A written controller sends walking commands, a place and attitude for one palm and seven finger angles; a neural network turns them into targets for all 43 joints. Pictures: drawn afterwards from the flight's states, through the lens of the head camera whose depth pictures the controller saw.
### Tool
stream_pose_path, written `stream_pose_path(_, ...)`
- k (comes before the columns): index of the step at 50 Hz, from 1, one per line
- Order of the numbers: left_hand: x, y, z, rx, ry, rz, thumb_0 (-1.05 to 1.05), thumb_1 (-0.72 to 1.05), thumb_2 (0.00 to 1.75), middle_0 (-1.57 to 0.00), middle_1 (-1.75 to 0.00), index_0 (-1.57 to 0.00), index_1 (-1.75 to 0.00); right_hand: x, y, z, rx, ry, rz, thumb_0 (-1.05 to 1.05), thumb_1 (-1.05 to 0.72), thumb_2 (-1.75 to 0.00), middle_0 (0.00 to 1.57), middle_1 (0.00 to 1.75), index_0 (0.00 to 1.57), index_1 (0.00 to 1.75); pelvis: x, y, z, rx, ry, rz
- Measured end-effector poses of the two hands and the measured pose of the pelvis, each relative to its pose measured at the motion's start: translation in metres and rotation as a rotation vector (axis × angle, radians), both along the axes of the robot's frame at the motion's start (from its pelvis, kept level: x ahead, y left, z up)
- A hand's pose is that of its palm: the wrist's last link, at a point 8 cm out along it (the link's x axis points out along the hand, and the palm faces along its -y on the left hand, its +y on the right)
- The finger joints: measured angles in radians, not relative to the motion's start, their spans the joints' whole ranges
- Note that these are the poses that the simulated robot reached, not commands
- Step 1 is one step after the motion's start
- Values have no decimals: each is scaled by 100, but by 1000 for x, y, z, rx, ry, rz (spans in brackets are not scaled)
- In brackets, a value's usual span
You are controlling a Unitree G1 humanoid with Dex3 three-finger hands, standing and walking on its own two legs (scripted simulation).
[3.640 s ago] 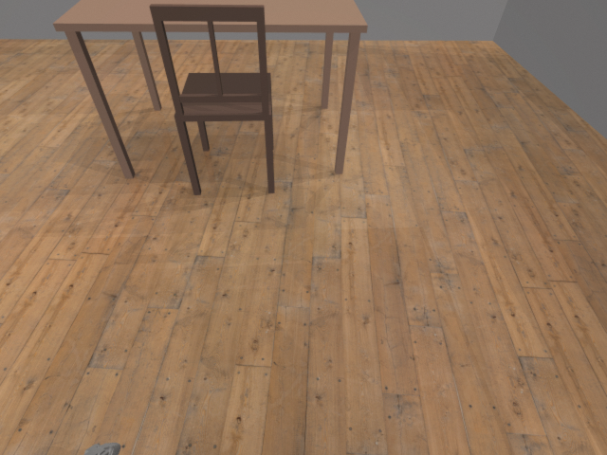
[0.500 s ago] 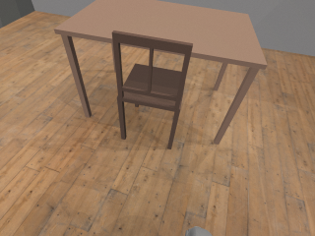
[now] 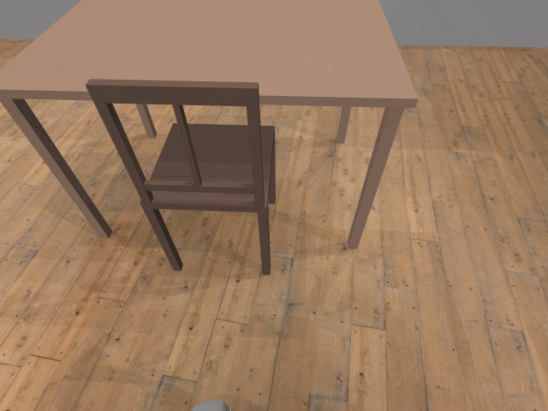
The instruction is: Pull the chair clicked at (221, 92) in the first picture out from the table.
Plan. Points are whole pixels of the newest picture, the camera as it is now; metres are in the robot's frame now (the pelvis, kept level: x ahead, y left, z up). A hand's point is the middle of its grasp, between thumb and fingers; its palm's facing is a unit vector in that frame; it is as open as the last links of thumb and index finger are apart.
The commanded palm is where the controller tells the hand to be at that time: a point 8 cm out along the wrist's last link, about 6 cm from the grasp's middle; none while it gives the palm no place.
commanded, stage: take the last steps up to it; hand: left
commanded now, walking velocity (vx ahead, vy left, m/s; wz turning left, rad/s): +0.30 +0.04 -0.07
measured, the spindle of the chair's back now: (189, 147) +0.74 +0.26 -0.10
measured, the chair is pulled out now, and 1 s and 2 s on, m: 0.00 0.00 0.00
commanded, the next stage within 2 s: come to a stop and stand still in 0.84 s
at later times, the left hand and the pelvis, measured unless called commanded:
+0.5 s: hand out of the picture +0.10 +0.22 -0.17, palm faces +0.03 -0.99 -0.16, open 7.4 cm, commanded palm none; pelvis +0.10 +0.04 +0.01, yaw -3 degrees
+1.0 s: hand (200, 319) +0.31 +0.16 -0.16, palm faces -0.01 -0.98 -0.20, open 7.2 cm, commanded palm none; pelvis +0.25 -0.01 +0.01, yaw -4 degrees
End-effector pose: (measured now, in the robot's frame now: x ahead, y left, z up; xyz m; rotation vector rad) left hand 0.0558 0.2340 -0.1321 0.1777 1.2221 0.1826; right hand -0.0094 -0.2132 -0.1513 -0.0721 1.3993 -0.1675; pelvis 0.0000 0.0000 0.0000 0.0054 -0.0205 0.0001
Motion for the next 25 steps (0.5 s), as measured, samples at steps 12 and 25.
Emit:
stream_pose_path(12,-34,7,-17,-103,129,84,0,92,90,-20,-30,-20,-30,89,0,26,-84,-157,60,1,-92,-90,19,30,19,30,41,21,4,-26,8,-19)
stream_pose_path(25,44,34,-7,-81,157,13,1,91,90,-20,-30,-20,-30,54,46,24,-29,43,-45,1,-91,-90,20,30,19,30,99,38,10,1,15,-58)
